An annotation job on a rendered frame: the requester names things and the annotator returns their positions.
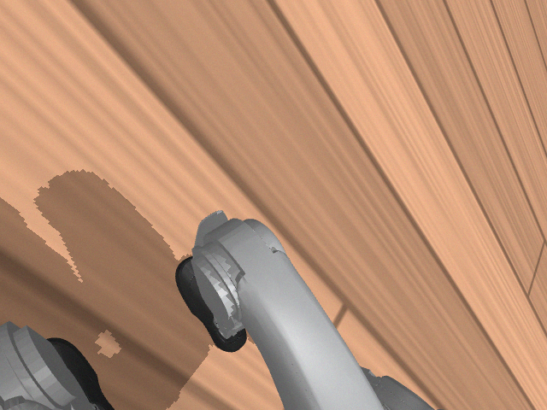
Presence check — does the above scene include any right robot foot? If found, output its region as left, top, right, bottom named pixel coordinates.
left=175, top=256, right=247, bottom=352

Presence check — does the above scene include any left robot foot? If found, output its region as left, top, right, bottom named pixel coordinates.
left=46, top=337, right=114, bottom=410

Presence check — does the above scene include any right robot hand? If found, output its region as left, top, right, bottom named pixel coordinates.
left=361, top=367, right=434, bottom=410

